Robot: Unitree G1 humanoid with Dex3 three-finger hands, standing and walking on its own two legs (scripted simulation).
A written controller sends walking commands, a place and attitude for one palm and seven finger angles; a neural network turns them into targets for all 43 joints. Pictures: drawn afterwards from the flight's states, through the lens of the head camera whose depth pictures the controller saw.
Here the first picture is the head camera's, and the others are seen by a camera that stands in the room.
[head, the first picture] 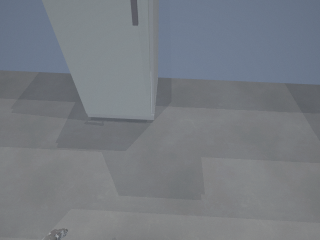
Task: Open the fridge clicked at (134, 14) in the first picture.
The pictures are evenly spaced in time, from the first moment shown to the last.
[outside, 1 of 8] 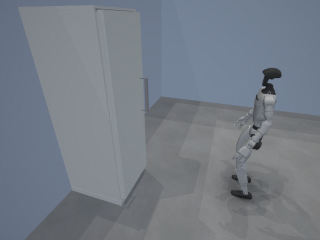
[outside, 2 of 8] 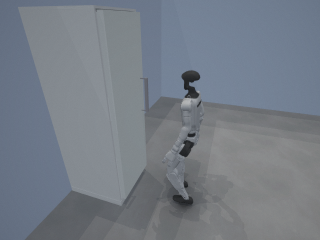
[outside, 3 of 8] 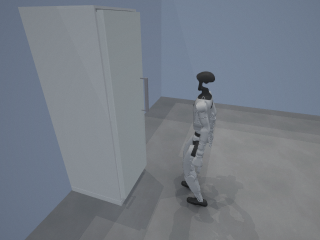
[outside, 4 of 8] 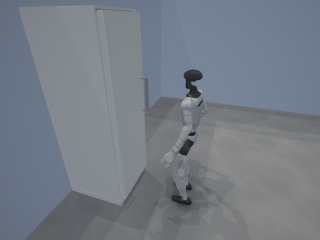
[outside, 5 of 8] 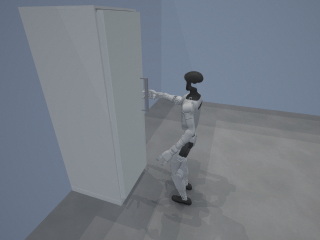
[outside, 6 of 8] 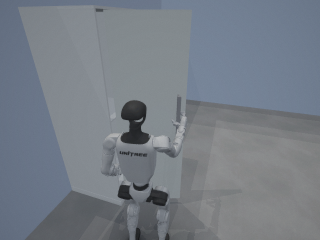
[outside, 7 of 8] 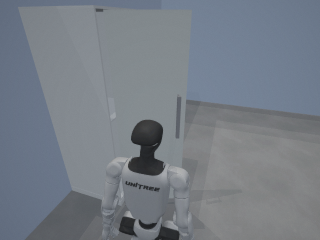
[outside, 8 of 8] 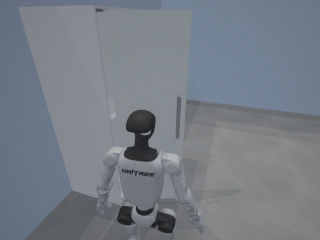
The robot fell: no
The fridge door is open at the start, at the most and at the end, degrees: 0 74 70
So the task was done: yes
